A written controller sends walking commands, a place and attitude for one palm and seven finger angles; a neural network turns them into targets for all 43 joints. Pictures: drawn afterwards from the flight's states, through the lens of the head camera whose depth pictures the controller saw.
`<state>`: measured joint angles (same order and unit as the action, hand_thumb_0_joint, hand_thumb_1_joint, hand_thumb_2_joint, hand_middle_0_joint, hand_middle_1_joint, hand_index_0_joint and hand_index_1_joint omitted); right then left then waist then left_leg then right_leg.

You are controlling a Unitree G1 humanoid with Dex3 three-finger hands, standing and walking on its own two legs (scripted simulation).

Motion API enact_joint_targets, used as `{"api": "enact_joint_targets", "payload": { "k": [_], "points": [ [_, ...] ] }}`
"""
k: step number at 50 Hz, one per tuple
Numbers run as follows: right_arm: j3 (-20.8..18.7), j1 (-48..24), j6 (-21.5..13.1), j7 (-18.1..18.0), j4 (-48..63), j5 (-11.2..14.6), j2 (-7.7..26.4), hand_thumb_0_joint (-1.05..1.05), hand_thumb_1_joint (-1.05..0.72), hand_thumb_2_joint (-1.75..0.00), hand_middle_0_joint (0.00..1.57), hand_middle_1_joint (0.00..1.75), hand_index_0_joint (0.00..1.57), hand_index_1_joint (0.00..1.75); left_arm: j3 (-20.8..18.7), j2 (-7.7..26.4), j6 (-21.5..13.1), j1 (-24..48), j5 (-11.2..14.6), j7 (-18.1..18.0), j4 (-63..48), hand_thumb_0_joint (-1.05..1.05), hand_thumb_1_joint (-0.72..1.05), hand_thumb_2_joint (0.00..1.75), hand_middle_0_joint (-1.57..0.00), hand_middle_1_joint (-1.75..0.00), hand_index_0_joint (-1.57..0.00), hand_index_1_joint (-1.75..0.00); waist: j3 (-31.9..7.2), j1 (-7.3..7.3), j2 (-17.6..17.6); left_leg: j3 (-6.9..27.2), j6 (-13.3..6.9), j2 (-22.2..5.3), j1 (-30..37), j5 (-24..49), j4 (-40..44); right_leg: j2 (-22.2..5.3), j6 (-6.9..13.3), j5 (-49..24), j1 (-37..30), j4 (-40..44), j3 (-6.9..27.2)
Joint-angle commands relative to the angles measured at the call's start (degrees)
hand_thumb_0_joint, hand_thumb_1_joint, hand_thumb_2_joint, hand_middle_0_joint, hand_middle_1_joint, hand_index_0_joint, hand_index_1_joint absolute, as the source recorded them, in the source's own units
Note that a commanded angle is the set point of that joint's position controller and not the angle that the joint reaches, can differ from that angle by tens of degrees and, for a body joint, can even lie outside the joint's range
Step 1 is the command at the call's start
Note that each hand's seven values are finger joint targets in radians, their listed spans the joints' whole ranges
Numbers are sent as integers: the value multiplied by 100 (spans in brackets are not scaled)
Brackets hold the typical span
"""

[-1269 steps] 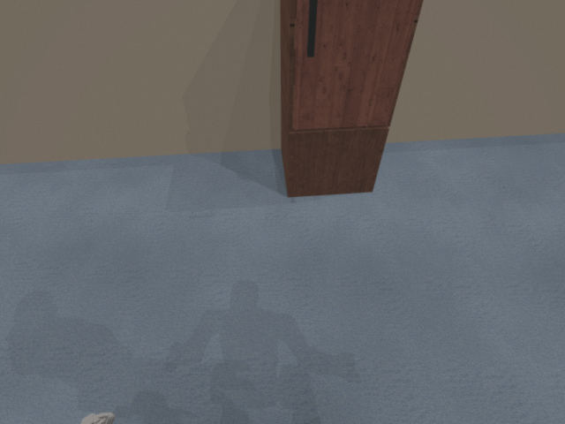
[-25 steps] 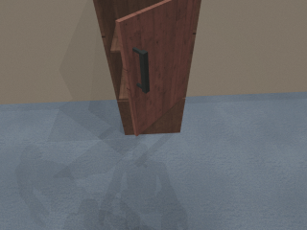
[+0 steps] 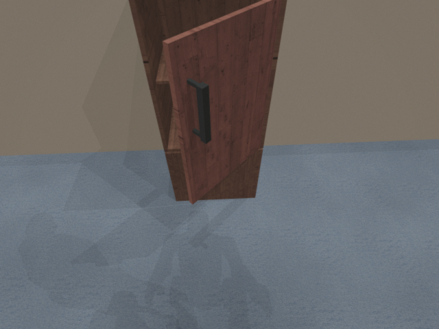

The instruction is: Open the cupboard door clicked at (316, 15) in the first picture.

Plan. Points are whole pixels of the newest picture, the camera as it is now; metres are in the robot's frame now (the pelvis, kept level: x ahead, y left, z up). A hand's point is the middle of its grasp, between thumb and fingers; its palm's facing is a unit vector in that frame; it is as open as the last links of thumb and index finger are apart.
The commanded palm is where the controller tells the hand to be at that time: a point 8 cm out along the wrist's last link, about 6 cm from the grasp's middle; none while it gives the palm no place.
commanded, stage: look to check the result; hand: left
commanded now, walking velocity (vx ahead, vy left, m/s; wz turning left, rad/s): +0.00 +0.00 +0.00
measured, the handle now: (198, 112) +0.60 +0.09 +0.06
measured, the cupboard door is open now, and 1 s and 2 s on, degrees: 44 44 44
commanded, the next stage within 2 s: walk to a spot facing it in 0.54 s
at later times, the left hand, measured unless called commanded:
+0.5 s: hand out of the picture +0.06 +0.21 -0.16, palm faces +0.00 -0.95 -0.31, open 7.4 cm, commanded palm none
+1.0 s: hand out of the picture +0.07 +0.18 -0.18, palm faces -0.08 -0.97 -0.23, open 7.4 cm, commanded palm none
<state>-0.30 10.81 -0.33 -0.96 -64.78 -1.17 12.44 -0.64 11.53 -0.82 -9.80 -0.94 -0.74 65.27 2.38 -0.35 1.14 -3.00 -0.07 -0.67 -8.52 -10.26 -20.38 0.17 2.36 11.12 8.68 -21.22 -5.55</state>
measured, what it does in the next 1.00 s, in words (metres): stands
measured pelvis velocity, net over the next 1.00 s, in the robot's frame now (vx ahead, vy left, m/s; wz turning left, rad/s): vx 0.01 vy -0.01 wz -0.12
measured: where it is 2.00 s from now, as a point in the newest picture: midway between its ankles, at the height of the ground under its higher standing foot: outside the picture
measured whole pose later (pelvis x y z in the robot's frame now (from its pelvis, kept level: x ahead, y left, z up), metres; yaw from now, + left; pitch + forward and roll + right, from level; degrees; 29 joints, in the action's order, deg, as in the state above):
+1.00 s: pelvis +0.01 -0.01 -0.01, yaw -7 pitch +0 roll -1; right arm -2.2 11.7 2.0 -2.3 -60.2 -0.6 11.3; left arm -3.5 11.3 2.7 -10.8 -1.4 -0.4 61.4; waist 4.5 -0.2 0.7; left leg -7.1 1.1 -5.0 -12.3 -17.9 -31.0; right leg 4.5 3.8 14.3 13.2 -27.9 -0.4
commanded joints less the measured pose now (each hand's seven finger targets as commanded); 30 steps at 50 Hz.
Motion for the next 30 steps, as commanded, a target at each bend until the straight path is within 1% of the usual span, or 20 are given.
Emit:
{"api": "enact_joint_targets", "payload": {
  "k": [1,5,6,8,12,14,15,16,18,20,21,24,26,28,30],
  "points": [
    [-137,136,-47,-68,191,11,836,0,-90,-90,20,30,20,30,-206,1031,-117,-116,34,-78,-215,0,90,90,-20,-30,-20,-30,-124,6,-56,583,-136,-604,35,563,355,-764,77,-568,-72,549,755],
    [-133,77,-40,-63,163,4,888,0,-90,-90,20,30,20,30,-196,1095,-117,-63,38,-69,-187,0,90,90,-20,-30,-20,-30,-105,-3,-42,573,-128,-611,70,513,405,-779,80,-542,-96,606,775],
    [-141,82,-36,-63,189,14,924,0,-90,-90,20,30,20,30,-211,1119,-124,-61,34,-72,-197,0,90,90,-20,-30,-20,-30,-129,2,-137,579,-135,-608,89,498,397,-760,82,-497,-100,629,779],
    [-137,49,-34,-59,170,0,952,0,-90,-90,20,30,20,30,-197,1138,-118,-27,40,-66,-182,0,90,90,-20,-30,-20,-30,-114,-6,-50,569,-129,-608,99,476,405,-787,89,-467,-94,654,800],
    [-131,2,-26,-54,162,8,1008,0,-90,-90,20,30,20,30,-196,1224,-123,21,41,-64,-165,0,90,90,-20,-30,-20,-30,-128,-8,-133,569,-128,-617,129,480,409,-788,87,-475,-113,689,800],
    [-131,-24,-38,-58,168,4,1053,0,-90,-90,20,30,20,30,-198,1251,-133,21,46,-64,-170,0,90,90,-20,-30,-20,-30,-223,-1,-53,564,-125,-627,198,621,398,-801,99,-735,-193,655,820],
    [-128,-24,-38,-56,168,9,1070,0,-90,-90,20,30,20,30,-192,1274,-136,30,47,-64,-162,0,90,90,-20,-30,-20,-30,-250,-8,-76,570,-122,-630,209,617,419,-803,96,-756,-209,650,812],
    [-144,-39,-32,-59,189,19,1094,0,-90,-90,20,30,20,30,-208,1297,-143,38,40,-70,-181,0,90,90,-20,-30,-20,-30,-253,2,-187,562,-128,-631,234,632,392,-783,91,-782,-193,662,803],
    [-133,-47,-39,-58,169,8,1104,0,-90,-90,20,30,20,30,-199,1310,-142,66,48,-68,-176,0,90,90,-20,-30,-20,-30,-265,1,-107,558,-118,-634,223,707,408,-810,89,-935,-266,638,802],
    [-133,-58,-34,-59,170,10,1129,0,-90,-90,20,30,20,30,-198,1344,-146,99,48,-70,-173,0,90,90,-20,-30,-20,-30,-242,-8,-157,561,-108,-638,220,706,423,-807,91,-982,-278,651,806],
    [-141,-101,-29,-56,186,18,1143,0,-90,-90,20,30,20,30,-206,1350,-145,80,42,-73,-179,0,90,90,-20,-30,-20,-30,-205,11,-151,542,-115,-629,246,691,409,-804,80,-937,-220,680,796],
    [-133,-112,-18,-51,170,5,1129,0,-90,-90,20,30,20,30,-191,1360,-138,122,49,-69,-176,0,90,90,-20,-30,-20,-30,-112,1,-84,519,-94,-621,209,610,429,-818,73,-878,-202,718,832],
    [-140,-118,-9,-50,181,12,1161,0,-90,-90,20,30,20,30,-202,1382,-143,117,44,-73,-194,0,90,90,-20,-30,-20,-30,-172,2,-175,513,-97,-618,248,544,410,-795,62,-742,-192,764,849],
    [-134,-118,-13,-46,176,-2,1152,0,-90,-90,20,30,20,30,-192,1370,-139,169,45,-68,-197,0,90,90,-20,-30,-20,-30,-137,-10,-105,519,-86,-620,212,547,432,-800,62,-729,-202,758,867],
    [-130,-123,-16,-48,177,0,1158,0,-90,-90,20,30,20,30,-195,1383,-144,182,47,-69,-207,0,90,90,-20,-30,-20,-30,-121,-5,-113,521,-85,-619,201,551,441,-794,59,-757,-221,774,895]
  ]
}}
